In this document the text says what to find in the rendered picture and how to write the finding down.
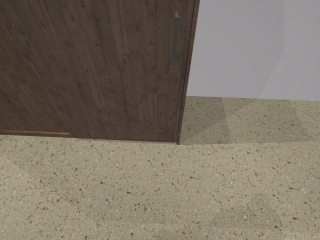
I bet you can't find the wardrobe door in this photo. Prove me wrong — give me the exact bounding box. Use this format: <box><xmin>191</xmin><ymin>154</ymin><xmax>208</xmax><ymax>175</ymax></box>
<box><xmin>0</xmin><ymin>0</ymin><xmax>194</xmax><ymax>141</ymax></box>
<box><xmin>0</xmin><ymin>18</ymin><xmax>69</xmax><ymax>133</ymax></box>

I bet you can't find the handle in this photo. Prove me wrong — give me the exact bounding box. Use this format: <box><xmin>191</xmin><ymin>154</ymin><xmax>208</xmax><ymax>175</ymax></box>
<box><xmin>171</xmin><ymin>12</ymin><xmax>179</xmax><ymax>62</ymax></box>

